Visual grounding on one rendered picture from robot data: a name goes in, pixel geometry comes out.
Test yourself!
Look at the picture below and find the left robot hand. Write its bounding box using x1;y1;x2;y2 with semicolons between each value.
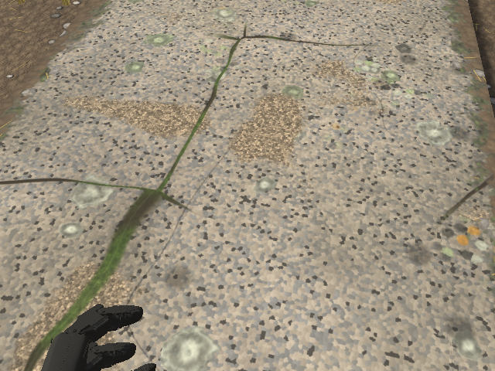
41;304;156;371

